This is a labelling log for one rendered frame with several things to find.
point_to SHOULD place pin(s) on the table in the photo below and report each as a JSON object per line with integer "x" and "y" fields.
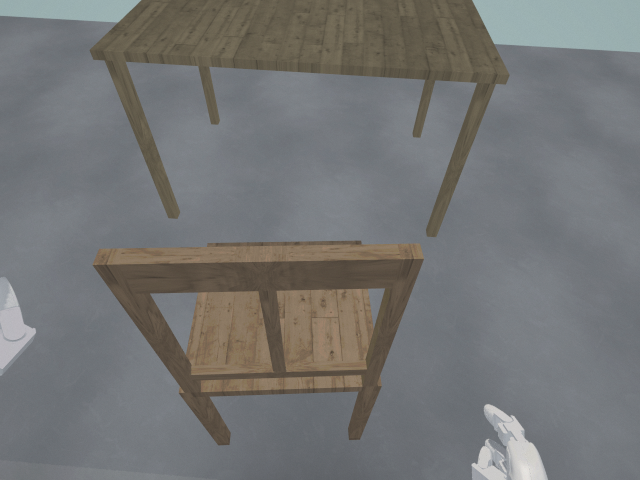
{"x": 444, "y": 40}

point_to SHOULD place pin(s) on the robot right hand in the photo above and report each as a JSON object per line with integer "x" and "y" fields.
{"x": 519, "y": 461}

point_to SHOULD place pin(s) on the robot left hand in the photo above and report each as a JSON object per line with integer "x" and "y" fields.
{"x": 15, "y": 336}

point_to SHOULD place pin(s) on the chair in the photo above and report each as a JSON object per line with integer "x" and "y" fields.
{"x": 270, "y": 317}

